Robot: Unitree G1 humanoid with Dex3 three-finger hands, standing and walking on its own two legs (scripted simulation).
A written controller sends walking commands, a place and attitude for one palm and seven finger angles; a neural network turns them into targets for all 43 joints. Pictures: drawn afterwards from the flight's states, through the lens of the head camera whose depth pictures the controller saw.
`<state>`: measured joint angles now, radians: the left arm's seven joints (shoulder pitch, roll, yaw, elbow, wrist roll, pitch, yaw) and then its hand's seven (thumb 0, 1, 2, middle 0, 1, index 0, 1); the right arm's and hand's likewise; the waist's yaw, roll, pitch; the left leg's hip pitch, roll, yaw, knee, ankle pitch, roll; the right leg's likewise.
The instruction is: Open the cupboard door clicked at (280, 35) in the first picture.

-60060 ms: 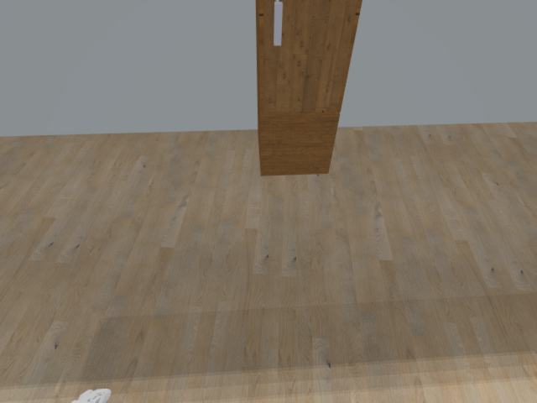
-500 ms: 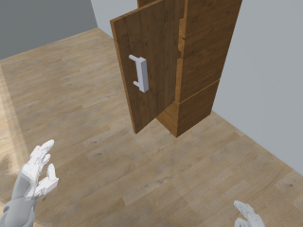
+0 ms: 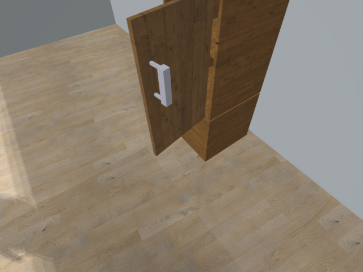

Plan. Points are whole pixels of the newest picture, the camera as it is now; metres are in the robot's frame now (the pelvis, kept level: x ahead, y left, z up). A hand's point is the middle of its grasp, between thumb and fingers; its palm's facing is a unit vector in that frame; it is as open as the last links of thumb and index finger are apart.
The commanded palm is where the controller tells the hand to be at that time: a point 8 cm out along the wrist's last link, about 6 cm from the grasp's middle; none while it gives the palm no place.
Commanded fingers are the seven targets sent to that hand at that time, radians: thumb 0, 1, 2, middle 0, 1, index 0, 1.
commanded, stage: let the arm hang, fingers relaxed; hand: left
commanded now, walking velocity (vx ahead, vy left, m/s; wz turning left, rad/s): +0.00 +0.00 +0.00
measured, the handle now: (160, 83) +0.64 +0.11 +0.05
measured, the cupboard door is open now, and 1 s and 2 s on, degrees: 100 100 100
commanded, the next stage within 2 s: look to check the result in 0.50 s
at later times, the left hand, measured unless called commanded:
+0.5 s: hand out of the picture +0.10 +0.21 -0.15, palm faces +0.00 -0.96 -0.29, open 7.3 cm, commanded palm none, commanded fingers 0.00 0.90 0.90 -0.20 -0.30 -0.20 -0.30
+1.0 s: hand out of the picture +0.12 +0.22 -0.15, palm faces +0.00 -0.94 -0.33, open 7.4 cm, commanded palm none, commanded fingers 0.00 0.90 0.90 -0.20 -0.30 -0.20 -0.30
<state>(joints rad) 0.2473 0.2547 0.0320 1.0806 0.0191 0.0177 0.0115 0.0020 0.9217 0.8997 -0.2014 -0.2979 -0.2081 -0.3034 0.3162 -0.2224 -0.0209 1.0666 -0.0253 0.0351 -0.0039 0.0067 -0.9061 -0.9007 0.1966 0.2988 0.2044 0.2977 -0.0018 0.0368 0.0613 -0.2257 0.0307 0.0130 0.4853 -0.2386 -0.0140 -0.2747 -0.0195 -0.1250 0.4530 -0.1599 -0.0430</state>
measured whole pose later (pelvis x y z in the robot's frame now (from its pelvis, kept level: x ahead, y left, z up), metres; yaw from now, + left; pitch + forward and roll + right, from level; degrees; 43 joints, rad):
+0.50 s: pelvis +0.02 +0.00 +0.01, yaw +0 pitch -1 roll +0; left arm 0.11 0.24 0.02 1.12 0.02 -0.01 0.01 0.00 0.90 0.90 -0.20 -0.30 -0.21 -0.30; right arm 0.20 -0.27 -0.01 1.11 -0.02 0.01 -0.01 0.00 -0.91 -0.90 0.20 0.30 0.20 0.30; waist 0.00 0.03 0.06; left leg -0.13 0.03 0.02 0.37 -0.21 -0.02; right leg -0.20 -0.02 -0.12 0.38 -0.16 -0.04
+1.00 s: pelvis +0.05 -0.01 +0.01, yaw +0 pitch -1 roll +0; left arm 0.11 0.27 0.02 1.14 0.01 -0.02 0.01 0.00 0.90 0.90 -0.20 -0.30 -0.21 -0.30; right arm 0.14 -0.29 -0.01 1.11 -0.02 0.01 -0.01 0.00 -0.91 -0.90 0.20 0.30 0.21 0.30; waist 0.00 0.04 0.06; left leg -0.08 0.05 0.01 0.32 -0.23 -0.04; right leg -0.15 0.01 -0.13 0.34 -0.18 -0.05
